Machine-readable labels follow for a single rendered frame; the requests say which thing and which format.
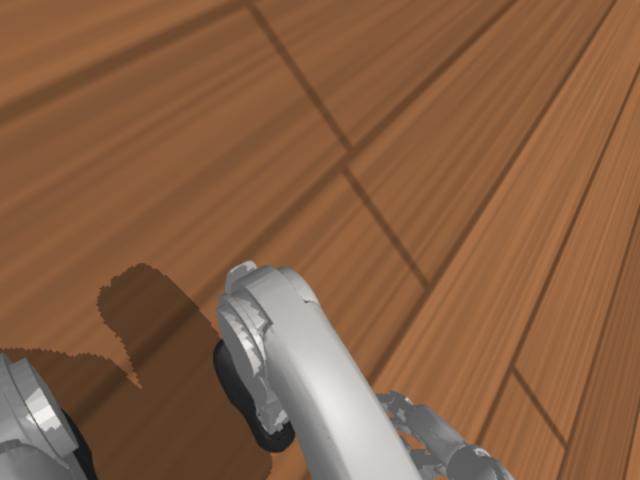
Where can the right robot arm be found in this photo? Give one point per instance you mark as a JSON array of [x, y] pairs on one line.
[[472, 462]]

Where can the right robot hand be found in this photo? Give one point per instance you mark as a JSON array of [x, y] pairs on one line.
[[427, 427]]

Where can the left robot foot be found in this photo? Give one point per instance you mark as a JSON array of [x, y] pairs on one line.
[[83, 453]]

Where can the right robot foot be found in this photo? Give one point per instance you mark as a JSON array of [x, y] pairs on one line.
[[240, 397]]

